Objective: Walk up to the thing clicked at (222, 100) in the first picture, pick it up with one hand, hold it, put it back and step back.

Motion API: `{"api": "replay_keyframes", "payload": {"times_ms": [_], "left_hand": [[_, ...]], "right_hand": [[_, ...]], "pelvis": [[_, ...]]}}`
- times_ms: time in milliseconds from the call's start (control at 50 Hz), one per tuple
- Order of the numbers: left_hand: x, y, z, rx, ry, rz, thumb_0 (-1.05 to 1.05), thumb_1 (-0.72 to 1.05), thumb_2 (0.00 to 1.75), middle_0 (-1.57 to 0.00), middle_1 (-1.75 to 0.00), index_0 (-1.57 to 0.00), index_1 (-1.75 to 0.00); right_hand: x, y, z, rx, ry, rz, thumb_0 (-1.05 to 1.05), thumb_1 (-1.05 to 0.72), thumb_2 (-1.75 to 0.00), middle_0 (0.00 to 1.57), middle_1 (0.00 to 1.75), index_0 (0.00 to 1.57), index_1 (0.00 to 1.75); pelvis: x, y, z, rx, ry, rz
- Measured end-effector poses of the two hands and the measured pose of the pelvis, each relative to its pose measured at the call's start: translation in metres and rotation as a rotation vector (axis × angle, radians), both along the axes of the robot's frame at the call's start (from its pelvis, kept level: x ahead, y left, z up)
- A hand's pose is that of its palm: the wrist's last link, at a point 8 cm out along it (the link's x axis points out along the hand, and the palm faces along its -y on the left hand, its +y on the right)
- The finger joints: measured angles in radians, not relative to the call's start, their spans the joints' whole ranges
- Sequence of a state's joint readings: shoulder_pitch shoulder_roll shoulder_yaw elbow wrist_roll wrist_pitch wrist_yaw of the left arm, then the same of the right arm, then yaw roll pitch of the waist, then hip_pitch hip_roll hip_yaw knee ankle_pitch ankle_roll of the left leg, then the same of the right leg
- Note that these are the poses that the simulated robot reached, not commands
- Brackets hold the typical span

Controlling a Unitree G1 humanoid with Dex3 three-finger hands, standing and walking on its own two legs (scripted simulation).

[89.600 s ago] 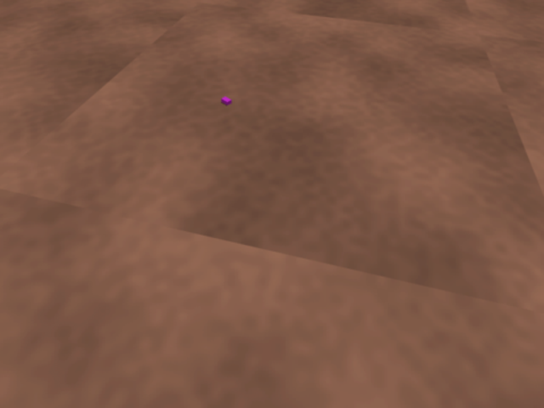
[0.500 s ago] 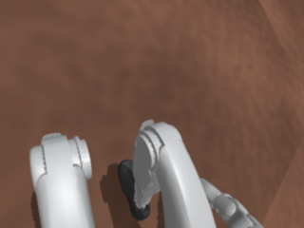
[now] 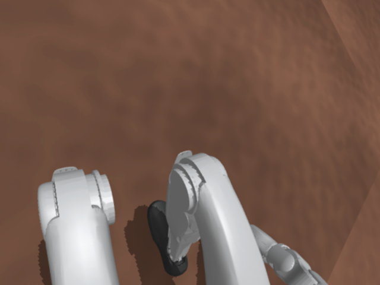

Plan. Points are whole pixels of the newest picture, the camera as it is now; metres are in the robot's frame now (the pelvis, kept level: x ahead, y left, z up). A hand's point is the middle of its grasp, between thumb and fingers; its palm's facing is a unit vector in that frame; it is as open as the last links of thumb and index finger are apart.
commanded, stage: settle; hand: left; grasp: from above
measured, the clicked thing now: out of the picture +0.52 +0.43 -0.28
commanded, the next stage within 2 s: go down in 0.84 s
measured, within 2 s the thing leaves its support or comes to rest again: neither
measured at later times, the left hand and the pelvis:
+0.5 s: hand out of the picture +0.33 +0.43 -0.20, palm faces -0.39 -0.16 -0.91, open 5.4 cm; pelvis +0.00 +0.00 +0.00, yaw +1 degrees
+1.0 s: hand out of the picture +0.33 +0.41 -0.11, palm faces -0.43 -0.13 -0.89, open 4.7 cm; pelvis +0.00 -0.01 +0.04, yaw +5 degrees
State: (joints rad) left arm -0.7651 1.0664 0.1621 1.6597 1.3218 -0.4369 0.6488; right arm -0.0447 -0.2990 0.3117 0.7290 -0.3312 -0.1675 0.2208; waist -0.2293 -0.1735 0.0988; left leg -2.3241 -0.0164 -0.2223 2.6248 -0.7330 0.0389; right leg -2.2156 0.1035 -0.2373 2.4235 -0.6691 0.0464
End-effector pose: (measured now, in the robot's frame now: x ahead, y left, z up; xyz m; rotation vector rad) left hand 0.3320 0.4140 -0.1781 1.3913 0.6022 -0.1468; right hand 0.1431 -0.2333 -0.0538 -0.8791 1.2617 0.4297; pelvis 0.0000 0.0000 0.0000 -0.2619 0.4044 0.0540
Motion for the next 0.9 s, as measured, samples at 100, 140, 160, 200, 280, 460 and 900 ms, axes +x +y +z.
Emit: {"api": "replay_keyframes", "payload": {"times_ms": [100, 140, 160, 200, 280, 460, 900], "left_hand": [[0.001, 0.000, 0.000, 0.002, -0.004, -0.002, 0.00, 0.58, 0.11, -1.02, 0.00, -1.04, -0.04], [0.001, 0.000, 0.000, 0.001, -0.004, 0.000, 0.00, 0.60, 0.10, -1.02, 0.00, -1.05, -0.05], [0.001, 0.001, 0.000, 0.000, -0.005, 0.002, 0.00, 0.60, 0.09, -1.03, -0.01, -1.06, -0.05], [0.002, 0.001, 0.000, -0.001, -0.002, 0.000, 0.00, 0.62, 0.08, -1.03, -0.01, -1.07, -0.05], [0.002, 0.001, 0.002, -0.007, -0.009, -0.005, 0.00, 0.63, 0.06, -1.06, -0.02, -1.09, -0.05], [-0.003, 0.014, 0.029, 0.028, -0.060, 0.011, 0.00, 0.66, 0.04, -1.10, -0.05, -1.11, -0.05], [0.004, -0.001, 0.117, 0.041, -0.019, -0.056, 0.00, 0.71, 0.02, -1.18, -0.01, -1.17, 0.00]], "right_hand": [[0.001, 0.000, 0.001, -0.002, -0.005, 0.003, 0.00, -0.90, -0.90, 0.20, 0.30, 0.21, 0.30], [0.002, 0.001, 0.001, -0.001, -0.008, 0.003, 0.00, -0.90, -0.90, 0.20, 0.30, 0.21, 0.30], [0.002, 0.001, 0.001, -0.001, -0.010, 0.003, 0.00, -0.90, -0.90, 0.20, 0.30, 0.21, 0.30], [0.003, 0.001, 0.001, 0.000, -0.012, 0.000, 0.00, -0.91, -0.90, 0.20, 0.30, 0.21, 0.30], [0.003, 0.000, 0.002, 0.001, -0.017, -0.015, 0.00, -0.91, -0.90, 0.20, 0.30, 0.21, 0.30], [0.005, -0.005, 0.000, 0.019, -0.048, -0.110, 0.00, -0.91, -0.90, 0.20, 0.30, 0.21, 0.30], [0.013, -0.026, 0.004, 0.064, -0.084, -0.275, 0.01, -0.91, -0.90, 0.20, 0.30, 0.20, 0.30]], "pelvis": [[0.000, 0.000, 0.000, 0.000, -0.001, 0.000], [0.000, 0.000, 0.000, 0.000, -0.001, 0.001], [0.000, 0.000, 0.000, -0.001, -0.001, 0.001], [0.000, 0.000, 0.000, -0.001, -0.001, 0.002], [0.001, 0.000, 0.000, -0.002, 0.003, 0.003], [0.004, 0.000, 0.002, 0.004, 0.033, 0.014], [-0.003, -0.009, 0.036, 0.059, 0.119, 0.053]]}}
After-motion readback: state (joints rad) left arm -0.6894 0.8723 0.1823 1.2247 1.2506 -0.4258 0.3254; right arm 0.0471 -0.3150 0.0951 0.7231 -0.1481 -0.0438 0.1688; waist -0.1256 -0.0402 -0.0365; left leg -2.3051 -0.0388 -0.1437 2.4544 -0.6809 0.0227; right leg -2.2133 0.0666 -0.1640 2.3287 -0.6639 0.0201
